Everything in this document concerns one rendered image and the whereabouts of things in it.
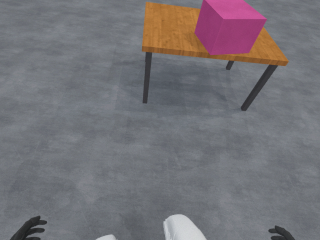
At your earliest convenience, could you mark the robot left hand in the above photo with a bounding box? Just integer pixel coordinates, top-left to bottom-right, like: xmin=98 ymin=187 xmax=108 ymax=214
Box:
xmin=10 ymin=215 xmax=47 ymax=240

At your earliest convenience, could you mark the robot right hand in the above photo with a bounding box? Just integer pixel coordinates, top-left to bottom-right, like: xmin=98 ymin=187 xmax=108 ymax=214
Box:
xmin=268 ymin=225 xmax=295 ymax=240

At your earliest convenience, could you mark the carton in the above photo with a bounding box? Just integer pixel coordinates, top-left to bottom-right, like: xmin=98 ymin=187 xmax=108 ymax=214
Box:
xmin=194 ymin=0 xmax=267 ymax=55

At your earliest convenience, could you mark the table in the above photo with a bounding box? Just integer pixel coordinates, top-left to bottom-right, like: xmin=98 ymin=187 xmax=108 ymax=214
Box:
xmin=142 ymin=2 xmax=289 ymax=111

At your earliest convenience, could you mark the robot right thigh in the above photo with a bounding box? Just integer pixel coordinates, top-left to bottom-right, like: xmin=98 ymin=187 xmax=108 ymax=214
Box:
xmin=163 ymin=214 xmax=207 ymax=240

